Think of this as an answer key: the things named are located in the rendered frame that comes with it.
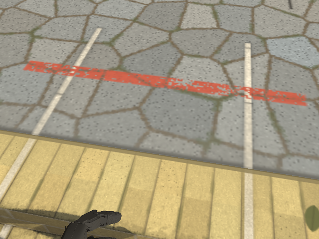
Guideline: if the left robot hand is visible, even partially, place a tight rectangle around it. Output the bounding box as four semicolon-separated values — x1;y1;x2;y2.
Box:
61;209;122;239

